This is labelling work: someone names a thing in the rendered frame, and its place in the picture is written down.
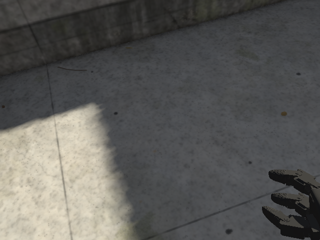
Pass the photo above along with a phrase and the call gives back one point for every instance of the robot right hand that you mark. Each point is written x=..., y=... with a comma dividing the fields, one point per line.
x=308, y=224

